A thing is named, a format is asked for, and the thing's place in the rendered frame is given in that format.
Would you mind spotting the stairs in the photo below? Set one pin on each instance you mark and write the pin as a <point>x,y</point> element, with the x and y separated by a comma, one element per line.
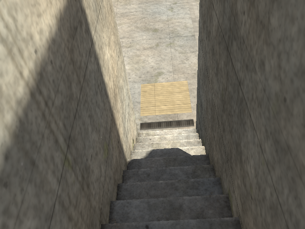
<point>170,183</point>

